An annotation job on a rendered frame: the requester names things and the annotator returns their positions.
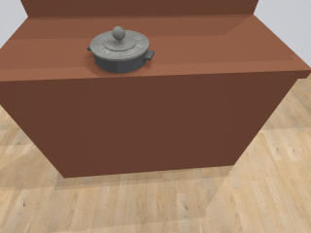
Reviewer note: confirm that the lid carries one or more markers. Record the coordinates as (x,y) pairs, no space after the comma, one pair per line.
(133,45)

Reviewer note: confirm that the pot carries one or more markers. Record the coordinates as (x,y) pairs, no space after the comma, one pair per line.
(121,67)

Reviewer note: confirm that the table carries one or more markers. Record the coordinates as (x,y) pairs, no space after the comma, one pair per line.
(217,75)

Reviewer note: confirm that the knob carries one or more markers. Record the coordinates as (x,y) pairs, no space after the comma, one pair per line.
(118,33)

